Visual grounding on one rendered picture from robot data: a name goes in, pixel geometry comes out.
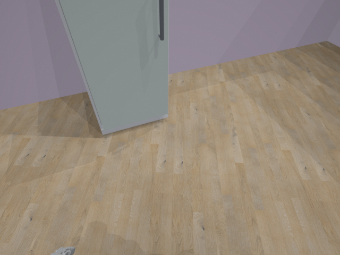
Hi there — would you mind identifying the fridge door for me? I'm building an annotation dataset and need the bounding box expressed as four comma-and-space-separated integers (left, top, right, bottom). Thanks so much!
59, 0, 168, 131

